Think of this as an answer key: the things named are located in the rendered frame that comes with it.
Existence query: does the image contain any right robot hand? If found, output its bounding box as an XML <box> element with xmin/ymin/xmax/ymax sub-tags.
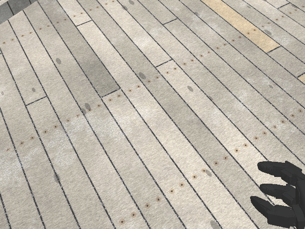
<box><xmin>250</xmin><ymin>160</ymin><xmax>305</xmax><ymax>229</ymax></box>

